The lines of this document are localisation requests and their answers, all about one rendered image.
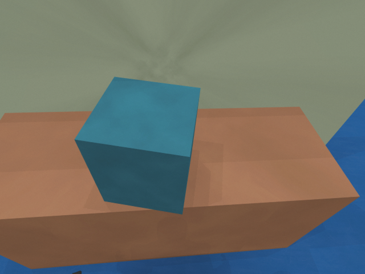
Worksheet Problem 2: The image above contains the pedestal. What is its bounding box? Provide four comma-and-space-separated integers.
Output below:
0, 107, 360, 269

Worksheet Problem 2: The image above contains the carton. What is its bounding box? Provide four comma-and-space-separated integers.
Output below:
74, 77, 201, 214

